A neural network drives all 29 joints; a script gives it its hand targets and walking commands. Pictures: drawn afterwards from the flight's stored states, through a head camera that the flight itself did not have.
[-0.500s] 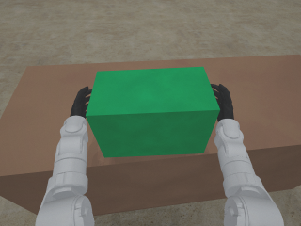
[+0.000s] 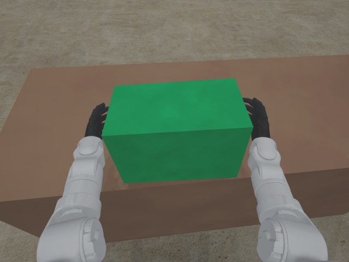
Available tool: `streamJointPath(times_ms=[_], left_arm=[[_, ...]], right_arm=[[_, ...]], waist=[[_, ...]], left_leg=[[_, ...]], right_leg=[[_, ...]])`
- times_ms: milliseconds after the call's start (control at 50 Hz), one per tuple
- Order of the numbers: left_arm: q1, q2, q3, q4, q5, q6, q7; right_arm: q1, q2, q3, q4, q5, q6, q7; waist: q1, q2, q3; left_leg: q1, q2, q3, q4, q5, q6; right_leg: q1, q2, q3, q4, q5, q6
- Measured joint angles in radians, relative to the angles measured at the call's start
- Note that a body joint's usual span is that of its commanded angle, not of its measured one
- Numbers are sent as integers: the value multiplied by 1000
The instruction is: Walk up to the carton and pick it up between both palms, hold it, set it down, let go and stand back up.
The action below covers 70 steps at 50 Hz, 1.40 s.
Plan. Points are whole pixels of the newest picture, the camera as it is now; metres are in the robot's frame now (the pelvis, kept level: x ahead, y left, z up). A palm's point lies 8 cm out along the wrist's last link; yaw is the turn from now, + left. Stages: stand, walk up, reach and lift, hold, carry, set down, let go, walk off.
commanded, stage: set down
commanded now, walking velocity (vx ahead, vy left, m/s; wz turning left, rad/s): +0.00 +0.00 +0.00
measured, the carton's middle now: (177, 132) +0.42 +0.00 +0.02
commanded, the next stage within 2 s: none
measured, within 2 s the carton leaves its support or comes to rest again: rests again in 0.92 s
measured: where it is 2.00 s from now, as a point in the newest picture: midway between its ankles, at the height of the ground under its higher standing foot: outside the picture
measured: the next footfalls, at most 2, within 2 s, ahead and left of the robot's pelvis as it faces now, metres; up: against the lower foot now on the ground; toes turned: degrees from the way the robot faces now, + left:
none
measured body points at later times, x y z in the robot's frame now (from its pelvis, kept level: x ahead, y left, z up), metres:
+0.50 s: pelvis +0.00 +0.00 +0.00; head +0.06 +0.00 +0.44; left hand +0.42 +0.19 +0.03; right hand +0.41 -0.20 +0.05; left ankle -0.01 +0.13 -0.75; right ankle -0.02 -0.12 -0.75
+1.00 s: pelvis -0.01 +0.00 +0.00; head +0.07 +0.00 +0.44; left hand +0.42 +0.19 +0.03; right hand +0.40 -0.21 +0.03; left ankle -0.01 +0.13 -0.75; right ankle -0.02 -0.12 -0.75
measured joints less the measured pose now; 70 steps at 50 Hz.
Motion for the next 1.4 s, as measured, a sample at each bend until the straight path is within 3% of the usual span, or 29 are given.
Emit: streamJointPath(times_ms=[740,1400], left_arm=[[-101,35,42,279,-38,-218,15],[-105,3,127,269,22,-325,-5]], right_arm=[[-54,5,-84,109,-76,-80,-1],[-46,35,-178,91,-147,-119,22]], waist=[[7,21,-46],[8,7,-28]], left_leg=[[-122,3,17,11,12,3],[-153,5,26,12,21,5]], right_leg=[[-135,-1,8,27,10,-1],[-171,-2,8,32,18,-1]])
